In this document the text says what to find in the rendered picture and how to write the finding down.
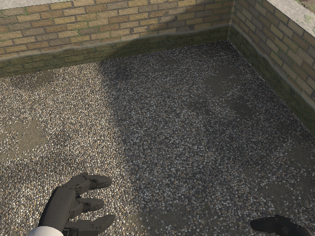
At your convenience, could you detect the robot left hand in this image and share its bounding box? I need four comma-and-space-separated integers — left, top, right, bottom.
37, 172, 116, 236

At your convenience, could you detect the robot left forearm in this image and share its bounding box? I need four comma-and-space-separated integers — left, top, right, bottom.
28, 226, 64, 236

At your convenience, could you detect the robot right hand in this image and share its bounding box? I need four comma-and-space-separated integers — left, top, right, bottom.
250, 214, 314, 236

